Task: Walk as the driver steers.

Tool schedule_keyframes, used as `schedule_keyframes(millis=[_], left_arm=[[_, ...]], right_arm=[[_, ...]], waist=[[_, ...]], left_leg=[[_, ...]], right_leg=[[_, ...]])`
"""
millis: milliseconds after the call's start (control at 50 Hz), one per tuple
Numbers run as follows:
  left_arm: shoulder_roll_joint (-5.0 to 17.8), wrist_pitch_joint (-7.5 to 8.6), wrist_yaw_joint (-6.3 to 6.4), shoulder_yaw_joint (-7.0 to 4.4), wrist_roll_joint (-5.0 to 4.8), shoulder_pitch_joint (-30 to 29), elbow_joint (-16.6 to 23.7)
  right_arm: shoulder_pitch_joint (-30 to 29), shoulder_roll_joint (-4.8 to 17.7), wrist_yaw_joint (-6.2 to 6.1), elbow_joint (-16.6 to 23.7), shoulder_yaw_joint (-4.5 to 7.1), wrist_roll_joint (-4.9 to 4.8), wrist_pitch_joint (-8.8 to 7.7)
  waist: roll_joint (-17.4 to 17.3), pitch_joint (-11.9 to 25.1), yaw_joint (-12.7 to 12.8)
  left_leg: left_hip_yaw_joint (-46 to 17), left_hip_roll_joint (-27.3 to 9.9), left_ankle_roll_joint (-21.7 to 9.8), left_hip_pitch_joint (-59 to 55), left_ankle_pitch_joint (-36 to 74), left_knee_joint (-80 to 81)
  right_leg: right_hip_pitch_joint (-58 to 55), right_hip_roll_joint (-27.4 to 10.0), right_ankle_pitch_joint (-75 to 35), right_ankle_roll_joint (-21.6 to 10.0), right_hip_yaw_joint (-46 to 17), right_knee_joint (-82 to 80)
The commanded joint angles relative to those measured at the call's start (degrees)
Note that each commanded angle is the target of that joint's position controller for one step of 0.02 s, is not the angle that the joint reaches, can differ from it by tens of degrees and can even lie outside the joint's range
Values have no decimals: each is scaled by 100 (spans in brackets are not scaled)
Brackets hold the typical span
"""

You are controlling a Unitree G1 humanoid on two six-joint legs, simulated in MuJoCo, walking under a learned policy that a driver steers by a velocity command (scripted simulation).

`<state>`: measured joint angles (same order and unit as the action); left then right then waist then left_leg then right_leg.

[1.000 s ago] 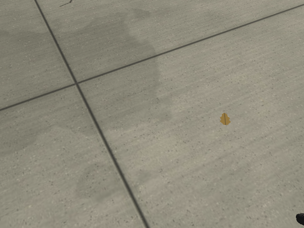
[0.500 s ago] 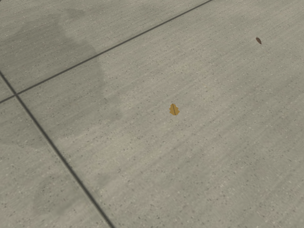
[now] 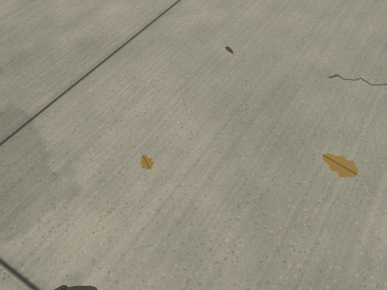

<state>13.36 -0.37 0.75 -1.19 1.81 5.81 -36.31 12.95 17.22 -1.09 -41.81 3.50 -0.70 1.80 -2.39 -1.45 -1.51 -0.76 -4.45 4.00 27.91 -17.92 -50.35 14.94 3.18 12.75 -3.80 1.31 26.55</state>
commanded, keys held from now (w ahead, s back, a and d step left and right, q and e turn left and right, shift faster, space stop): q+shift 0.28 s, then w+q+shift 0.28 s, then w+e+shift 0.44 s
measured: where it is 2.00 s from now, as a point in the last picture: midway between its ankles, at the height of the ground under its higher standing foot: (144, 115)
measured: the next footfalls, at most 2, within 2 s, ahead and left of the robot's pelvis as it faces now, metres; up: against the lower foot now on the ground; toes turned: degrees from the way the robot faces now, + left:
left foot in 0.24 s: +0.02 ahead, +0.14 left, +0.00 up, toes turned +15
right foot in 0.74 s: +0.37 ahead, +0.08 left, +0.00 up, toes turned +29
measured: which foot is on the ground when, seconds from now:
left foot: up 0.00-0.22, down 0.24-0.76, up 0.78-1.00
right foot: down 0.00-0.26, up 0.28-0.72, down 0.74-1.00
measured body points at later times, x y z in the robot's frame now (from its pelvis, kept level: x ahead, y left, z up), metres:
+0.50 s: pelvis +0.06 +0.07 +0.01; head +0.08 +0.13 +0.46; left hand +0.13 +0.41 -0.08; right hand +0.24 -0.17 -0.06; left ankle -0.02 +0.13 -0.74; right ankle +0.20 -0.08 -0.67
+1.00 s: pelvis +0.40 +0.16 +0.00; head +0.43 +0.15 +0.45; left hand +0.23 +0.39 -0.11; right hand +0.68 +0.03 -0.09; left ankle +0.42 +0.33 -0.68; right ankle +0.34 +0.06 -0.74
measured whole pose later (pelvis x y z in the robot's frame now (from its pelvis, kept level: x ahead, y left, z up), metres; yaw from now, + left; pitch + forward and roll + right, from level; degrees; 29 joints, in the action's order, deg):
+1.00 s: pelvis +0.40 +0.16 +0.00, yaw +21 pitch +3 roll +0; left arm 15.7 3.5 -1.1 -3.0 0.3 31.2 -50.4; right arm 6.3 16.0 2.8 -36.6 -1.0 4.1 -3.6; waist -2.5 0.5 4.5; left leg -2.6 -3.4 1.1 37.1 -11.6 -54.2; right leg 2.4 7.5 17.0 -6.5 -6.8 17.5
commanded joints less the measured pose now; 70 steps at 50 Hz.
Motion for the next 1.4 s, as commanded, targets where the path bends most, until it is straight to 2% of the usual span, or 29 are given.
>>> schedule_keyframes(millis=[20, 220, 240, 260, 280, 300, 340, 360, 420, 500, 520, 560, 660, 720, 740, 760, 780, 800, 840, 920, 1000, 1080, 1140, 1160, 1180, 1200, 1220, 1260, 1400], left_arm=[[1295, 2, 58, -419, -29, 138, 172], [1206, -155, 116, -552, -277, -190, 129], [1095, -135, 99, -547, -306, 16, 26], [873, -87, 77, -506, -146, 33, 126], [611, -15, 59, -392, 54, -551, 542], [836, 77, 3, -447, -22, -673, 500], [1018, 248, -123, -531, -264, -673, 402], [1111, 297, -134, -567, -251, -742, 373], [1032, 539, -192, -566, -218, -751, 254], [894, 694, -190, -515, -229, -898, 175], [781, 278, -322, -373, 310, -548, -55], [844, 76, -351, -367, 175, -822, 102], [991, 230, -391, -307, 70, -1228, 275], [1187, 263, -298, -394, 31, -144, 63], [1351, 292, -194, -486, 32, 1146, -354], [1814, 327, -120, -590, 47, 2494, -597], [2308, 349, -174, -678, 56, 2777, -766], [1675, 339, -285, -519, -55, 2029, -693], [1361, 364, -297, -480, -37, 1753, -619], [1051, 488, -183, -343, -163, 1992, -918], [1160, 524, -142, -408, -173, 2115, -968], [1340, 535, -121, -473, -265, 2313, -1141], [1674, 558, -105, -539, -239, 2143, -1168], [1759, 586, -136, -566, -221, 1857, -1097], [1213, 660, -145, -431, -177, 1720, -947], [364, 601, -106, -217, -428, 2339, -712], [883, 498, -86, -238, -292, 1923, -682], [1009, 362, -197, -294, -100, 1271, -711], [469, 14, -548, -71, 16, 30, 94]], right_arm=[[-514, 783, 11, 666, 168, -68, -61], [192, 428, 245, 782, 197, -119, -13], [407, 591, 191, 742, 284, -82, -17], [667, 1315, 80, 800, 503, -54, -37], [701, 1875, 79, 959, 584, 110, -118], [1028, 1468, 131, 896, 520, 120, -236], [864, 1153, 147, 794, 429, -161, -355], [706, 1061, 122, 840, 353, -202, -357], [747, 1020, -9, 887, 277, -47, -421], [955, 1074, -89, 805, 260, -70, -457], [1131, 1362, 118, 569, 362, 224, -347], [1233, 1146, 264, 571, 316, 176, -288], [1315, 1110, 217, 372, 257, 170, -477], [1015, 1172, 147, 225, 240, 192, -559], [916, 1073, 131, 176, 211, 225, -548], [869, 857, 112, 322, 125, 203, -569], [893, 349, 151, 602, -14, 192, -675], [449, 547, 149, 635, -45, 359, -720], [45, 762, 230, 551, -51, 393, -791], [-338, 497, 335, 727, -220, 555, -634], [-1623, 332, 430, 1176, -400, 423, -619], [-2048, 285, 399, 1343, -441, 293, -659], [-646, 783, 186, 928, -201, 276, -672], [437, 1004, 59, 641, -70, 269, -673], [1639, 1447, -92, 469, 119, 410, -678], [1469, 1716, -78, 455, 168, 610, -660], [935, 1374, -54, 488, 184, 444, -603], [388, 606, 1, 390, 22, 408, -622], [546, 260, 142, -282, -78, 200, -925]], waist=[[991, 95, 440], [832, 675, 15], [569, 707, -71], [-694, 759, -47], [-1821, 844, -52], [-774, 1384, -404], [-51, 748, -195], [-209, 373, -147], [-387, 116, -74], [-610, 10, -124], [-953, 28, -223], [-865, -220, -344], [-894, -414, -542], [-771, -133, 147], [-303, 512, 746], [684, 1401, 1307], [2544, 1388, 1010], [1591, 550, 693], [414, 227, 538], [738, -314, 221], [600, -680, 436], [700, -341, 585], [600, 755, -136], [563, 1219, -747], [-43, 1983, -1150], [-1500, 2600, -504], [-1177, 2008, -463], [-154, 655, -296], [-303, -396, 267]], left_leg=[[25, -63, -56, 97, -369, 24], [662, 265, -416, -829, 164, 1757], [425, 351, -640, -1435, 1054, 2402], [-1241, -597, -1164, -2512, 3024, 2833], [-3241, -1737, -2331, -3145, 4980, 2753], [-3155, -1672, -2569, -3494, 2949, 3007], [-2979, -1149, -2005, -3264, -1462, 3591], [-3046, -1083, -1932, -3039, -2070, 3847], [-2702, -728, -1806, -2785, -1449, 4056], [-2407, -420, -1721, -2355, -826, 3961], [-2239, -34, -1585, -2128, -879, 3934], [-2419, 36, -1647, -1753, -965, 3912], [-2426, -559, -1612, -2298, -486, 4187], [-1790, -670, -1403, -2458, 2712, 3412], [-1176, -306, -1275, -2156, 4233, 1784], [-687, 136, -1079, -895, 3588, -456], [-357, 1112, -764, 1062, -525, -1923], [-712, 888, -859, 1880, -424, -2430], [-591, 302, -833, 1716, 339, -2223], [-351, 61, -410, 1469, 318, -1210], [132, 255, -120, 1142, 1062, 482], [257, 553, -271, -172, 2022, 1618], [230, 884, -495, -2343, 1224, 1885], [-33, 496, -581, -3663, 981, 1863], [-1210, -716, -729, -4881, -1126, 1991], [-4195, -2392, -1197, -5665, -2937, 3021], [-4725, -2120, -1268, -4868, -3441, 3564], [-2816, -1635, -1185, -3443, -1572, 3537], [269, -1112, -801, -2157, 1722, 4237]], right_leg=[[-258, -1936, -304, -1092, -1129, -1102], [-1089, -2086, -2672, -557, -72, 169], [-695, -1809, -2035, -158, 280, 786], [706, -1152, -398, 418, 810, 2369], [2508, -115, 2568, 822, 351, 3705], [2862, -225, 2559, 719, -541, 4309], [3370, -529, 1359, 402, -704, 3802], [3456, -553, 927, 387, -727, 3437], [3081, -385, -118, 506, -669, 2607], [2548, -153, -688, 763, -621, 1523], [2365, -183, -551, 873, -198, 1840], [2232, -220, -348, 1021, -166, 1672], [1893, -542, -470, 596, 70, 728], [501, -225, 124, 52, 400, 367], [-939, -41, 310, -143, 385, 391], [-2617, -915, 2021, -482, -1110, 144], [-3362, -1937, 3995, -945, -4403, -1240], [-2822, -2034, 3597, -991, -5348, -1594], [-2034, -1705, 2394, -1077, -3777, -1348], [-1021, -1009, 1056, -1158, -2806, -1762], [-331, -686, -476, -1141, -2324, -2070], [-459, -807, -2841, -844, -2251, -1822], [-659, -680, -5034, -435, -2062, 140], [1, -466, -4511, -315, -2023, 1491], [764, -94, -2446, -323, -1632, 3306], [2216, 345, 1654, -246, -1090, 4980], [2706, -61, 981, -334, -845, 5270], [2725, -560, 302, -290, -680, 4932], [3111, -1064, -498, -132, -328, 4297]])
